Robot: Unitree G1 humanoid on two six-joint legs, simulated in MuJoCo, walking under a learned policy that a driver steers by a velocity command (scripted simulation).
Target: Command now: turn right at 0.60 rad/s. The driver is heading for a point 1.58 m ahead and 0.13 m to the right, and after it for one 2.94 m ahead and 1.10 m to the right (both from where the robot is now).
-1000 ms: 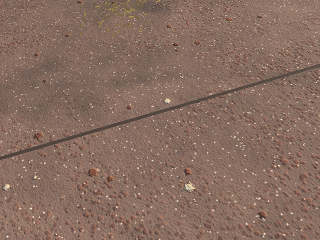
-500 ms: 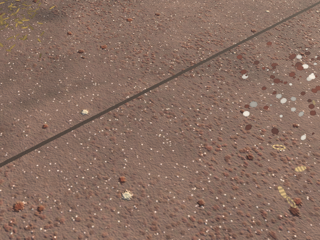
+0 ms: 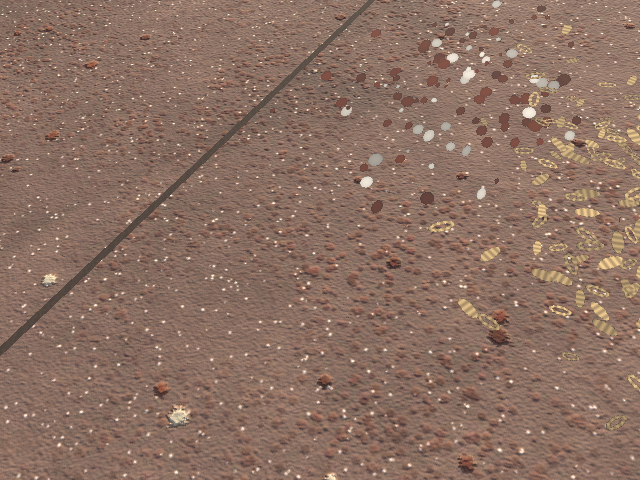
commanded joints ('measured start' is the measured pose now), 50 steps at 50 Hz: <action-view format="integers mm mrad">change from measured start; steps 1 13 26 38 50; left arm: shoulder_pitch -36 -42 -43 189 94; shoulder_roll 161 191 102 128 78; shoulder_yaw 40 51 32 38 20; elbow -75 -83 -72 9 73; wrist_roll -1 -4 -11 -21 14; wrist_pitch -20 6 -4 -94 -130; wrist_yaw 19 21 9 5 8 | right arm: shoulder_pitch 2 -29 126 176 82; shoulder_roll -93 -66 -82 -20 11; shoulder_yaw -27 -15 -6 28 22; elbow -70 -113 -113 -98 -162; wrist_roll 0 12 4 25 27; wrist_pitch -15 -41 -61 -70 -68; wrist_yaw -6 18 -7 37 56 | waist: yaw -13 23 -47 115 33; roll -180 -200 89 18 -125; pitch -159 -145 -59 -143 37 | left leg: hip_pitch -98 61 431 4 -291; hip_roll -7 -74 196 61 48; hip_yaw -58 -91 -292 -188 -80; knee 49 -394 -917 -606 -169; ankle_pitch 100 83 -33 65 401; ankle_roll -10 -16 240 143 28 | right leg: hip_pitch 176 123 -426 467 246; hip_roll -225 -185 -11 -143 -261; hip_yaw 271 458 63 78 -45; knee -166 -112 612 -137 -365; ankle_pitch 393 240 -126 3 279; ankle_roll -181 -185 105 9 -110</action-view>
